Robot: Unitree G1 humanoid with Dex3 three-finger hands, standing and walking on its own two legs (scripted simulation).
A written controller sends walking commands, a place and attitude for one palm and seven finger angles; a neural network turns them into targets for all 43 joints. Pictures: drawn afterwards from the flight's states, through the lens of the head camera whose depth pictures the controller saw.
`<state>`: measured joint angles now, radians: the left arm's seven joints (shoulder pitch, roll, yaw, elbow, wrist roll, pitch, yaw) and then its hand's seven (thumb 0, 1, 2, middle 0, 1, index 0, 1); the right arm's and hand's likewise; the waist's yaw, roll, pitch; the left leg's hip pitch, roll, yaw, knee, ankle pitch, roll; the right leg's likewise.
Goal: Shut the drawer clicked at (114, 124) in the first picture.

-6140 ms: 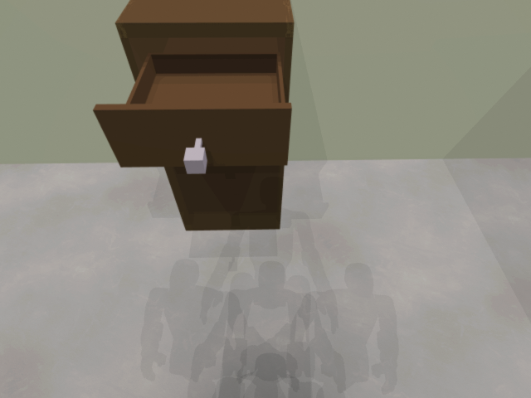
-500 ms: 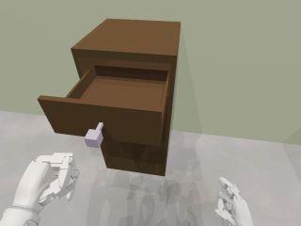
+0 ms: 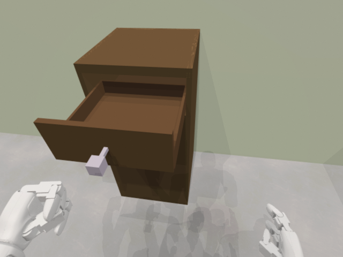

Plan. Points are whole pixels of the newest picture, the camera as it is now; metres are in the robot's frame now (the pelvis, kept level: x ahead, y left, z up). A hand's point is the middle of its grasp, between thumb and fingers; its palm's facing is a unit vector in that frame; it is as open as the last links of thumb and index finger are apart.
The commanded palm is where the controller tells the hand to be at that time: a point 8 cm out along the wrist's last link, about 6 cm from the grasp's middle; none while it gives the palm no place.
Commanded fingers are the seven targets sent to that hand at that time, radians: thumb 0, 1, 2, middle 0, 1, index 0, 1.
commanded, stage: bring the fist close to the handle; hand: left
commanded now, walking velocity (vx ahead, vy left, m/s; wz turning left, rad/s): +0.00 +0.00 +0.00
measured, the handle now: (100, 159) +0.35 +0.24 +0.05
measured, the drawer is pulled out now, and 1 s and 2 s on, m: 0.29 0.29 0.28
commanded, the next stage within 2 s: push the drawer shut in 1.40 s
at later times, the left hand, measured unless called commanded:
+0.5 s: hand (80, 210) +0.18 +0.21 +0.09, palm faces -0.03 -1.00 -0.06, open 3.3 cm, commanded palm +0.16 +0.26 +0.09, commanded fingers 0.00 0.90 0.90 -1.40 -1.60 -1.40 -1.60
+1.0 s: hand (99, 207) +0.22 +0.20 +0.04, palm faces -0.06 -1.00 -0.04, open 3.3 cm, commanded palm +0.20 +0.26 +0.05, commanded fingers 0.00 0.90 0.90 -1.40 -1.60 -1.40 -1.60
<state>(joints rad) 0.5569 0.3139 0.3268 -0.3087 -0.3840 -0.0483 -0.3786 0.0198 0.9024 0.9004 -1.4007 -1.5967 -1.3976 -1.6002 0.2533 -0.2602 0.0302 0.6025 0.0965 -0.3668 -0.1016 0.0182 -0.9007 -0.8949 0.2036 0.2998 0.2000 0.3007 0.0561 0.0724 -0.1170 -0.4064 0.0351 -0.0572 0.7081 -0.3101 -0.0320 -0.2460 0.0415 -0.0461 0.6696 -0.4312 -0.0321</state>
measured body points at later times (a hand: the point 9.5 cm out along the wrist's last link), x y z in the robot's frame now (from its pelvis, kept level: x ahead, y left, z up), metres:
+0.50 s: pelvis +0.00 +0.02 -0.01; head -0.01 +0.01 +0.44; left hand +0.18 +0.26 +0.09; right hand +0.18 -0.22 -0.07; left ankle +0.04 +0.14 -0.72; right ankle -0.05 -0.09 -0.72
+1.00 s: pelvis -0.01 +0.02 -0.03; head +0.01 +0.02 +0.42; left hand +0.22 +0.25 +0.05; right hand +0.15 -0.22 -0.10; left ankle +0.04 +0.14 -0.72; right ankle -0.05 -0.09 -0.72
